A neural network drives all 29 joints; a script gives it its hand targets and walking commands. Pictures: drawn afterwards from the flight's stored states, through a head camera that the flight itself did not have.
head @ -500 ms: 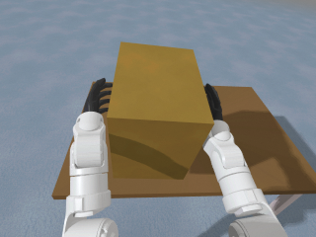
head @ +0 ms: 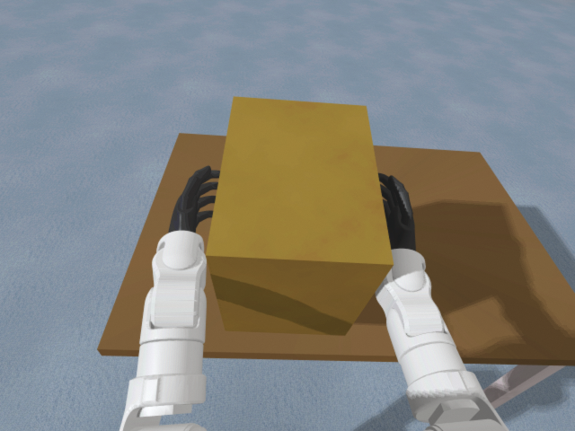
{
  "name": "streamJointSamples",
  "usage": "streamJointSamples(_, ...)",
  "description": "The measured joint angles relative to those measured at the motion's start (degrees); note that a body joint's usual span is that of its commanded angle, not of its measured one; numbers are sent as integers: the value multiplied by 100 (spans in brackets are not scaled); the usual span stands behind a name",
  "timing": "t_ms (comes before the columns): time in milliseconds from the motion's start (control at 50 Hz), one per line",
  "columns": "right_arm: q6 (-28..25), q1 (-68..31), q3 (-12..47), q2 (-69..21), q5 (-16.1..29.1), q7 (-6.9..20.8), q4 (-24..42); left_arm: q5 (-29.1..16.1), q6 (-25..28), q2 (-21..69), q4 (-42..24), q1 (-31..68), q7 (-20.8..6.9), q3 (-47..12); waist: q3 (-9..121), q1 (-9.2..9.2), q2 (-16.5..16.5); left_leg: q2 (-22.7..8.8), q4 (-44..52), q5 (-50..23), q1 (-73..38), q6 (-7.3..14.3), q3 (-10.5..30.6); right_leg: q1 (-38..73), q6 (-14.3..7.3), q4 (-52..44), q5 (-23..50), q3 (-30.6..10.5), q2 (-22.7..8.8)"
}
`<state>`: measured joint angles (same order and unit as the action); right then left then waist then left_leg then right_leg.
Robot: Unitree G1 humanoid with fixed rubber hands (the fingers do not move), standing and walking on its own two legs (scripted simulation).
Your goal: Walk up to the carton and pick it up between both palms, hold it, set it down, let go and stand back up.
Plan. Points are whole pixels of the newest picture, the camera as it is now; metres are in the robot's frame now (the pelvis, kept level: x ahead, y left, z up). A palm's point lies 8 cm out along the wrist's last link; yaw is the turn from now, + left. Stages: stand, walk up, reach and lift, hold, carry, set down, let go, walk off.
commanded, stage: set down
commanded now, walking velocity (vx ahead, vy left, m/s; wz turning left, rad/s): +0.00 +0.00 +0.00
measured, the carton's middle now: (292, 223) +0.40 +0.00 +0.09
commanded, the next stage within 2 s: none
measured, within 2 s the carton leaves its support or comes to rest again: neither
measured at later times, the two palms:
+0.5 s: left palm (202, 233) +0.37 +0.13 +0.10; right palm (398, 245) +0.36 -0.15 +0.10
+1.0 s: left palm (210, 244) +0.38 +0.12 +0.06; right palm (394, 248) +0.37 -0.16 +0.07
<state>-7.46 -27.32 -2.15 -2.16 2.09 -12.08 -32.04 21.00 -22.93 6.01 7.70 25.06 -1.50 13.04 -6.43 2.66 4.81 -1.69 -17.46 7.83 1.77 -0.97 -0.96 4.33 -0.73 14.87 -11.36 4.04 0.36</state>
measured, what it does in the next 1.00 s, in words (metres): stands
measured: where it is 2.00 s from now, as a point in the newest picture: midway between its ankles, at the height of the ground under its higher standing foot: outside the picture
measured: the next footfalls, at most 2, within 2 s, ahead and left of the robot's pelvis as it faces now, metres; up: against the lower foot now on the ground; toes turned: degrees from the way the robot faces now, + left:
none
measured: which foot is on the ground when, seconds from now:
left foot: down 0.00-1.00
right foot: down 0.00-1.00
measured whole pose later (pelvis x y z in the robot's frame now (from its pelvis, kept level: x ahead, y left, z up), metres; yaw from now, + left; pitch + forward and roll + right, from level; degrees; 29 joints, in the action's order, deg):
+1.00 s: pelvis +0.00 +0.00 +0.00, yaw -3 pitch +1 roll +0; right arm -19.4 -35.8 -21.1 -4.6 -14.3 -6.8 -53.5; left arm 22.5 -1.6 7.2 38.4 32.9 1.8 22.5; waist -2.3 0.0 2.2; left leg -2.8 -15.1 5.9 9.8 -1.4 -3.3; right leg -5.3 -1.2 13.8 -9.2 1.8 1.3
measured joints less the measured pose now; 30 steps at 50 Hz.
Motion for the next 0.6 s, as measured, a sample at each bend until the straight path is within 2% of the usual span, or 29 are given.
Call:
streamJointSamples(260,-216,-103,-41,42,-7,22,-306,-55,305,28,360,47,90,77,-3,19,-112,-23,0,31,94,-25,-12,-97,-11,-9,-20,-12,21)
streamJointSamples(440,-344,-196,-360,-27,-368,94,-696,2,580,127,939,233,71,306,24,-29,-186,-22,99,-56,161,-22,-23,-220,-18,3,12,-19,19)
streamJointSamples(600,-579,-401,-814,-108,-687,215,-1152,20,997,105,1658,497,126,456,117,-144,-160,-63,158,-140,332,-33,-87,-453,-40,10,87,-84,54)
